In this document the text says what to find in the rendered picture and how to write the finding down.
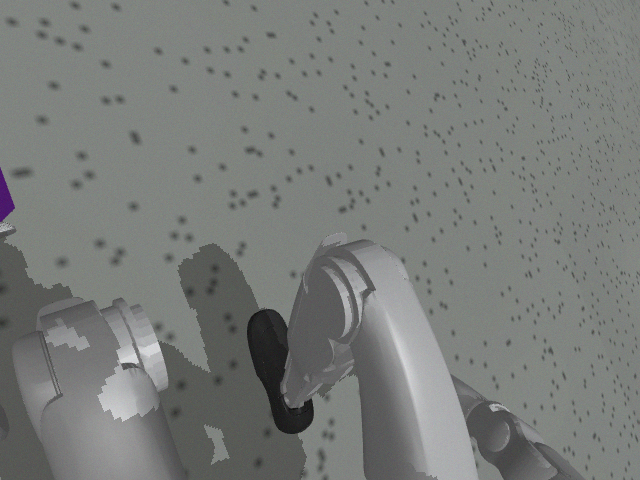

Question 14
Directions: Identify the right robot arm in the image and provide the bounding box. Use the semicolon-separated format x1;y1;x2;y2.
466;401;586;480

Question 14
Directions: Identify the carton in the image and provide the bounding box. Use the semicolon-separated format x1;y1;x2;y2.
0;168;15;222

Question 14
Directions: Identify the right robot hand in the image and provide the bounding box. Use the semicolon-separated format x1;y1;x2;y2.
450;374;489;421

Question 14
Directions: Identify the right robot foot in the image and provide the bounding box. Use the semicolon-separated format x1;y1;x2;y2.
247;309;314;434

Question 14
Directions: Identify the left robot hand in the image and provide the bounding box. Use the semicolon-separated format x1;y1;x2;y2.
0;222;16;238

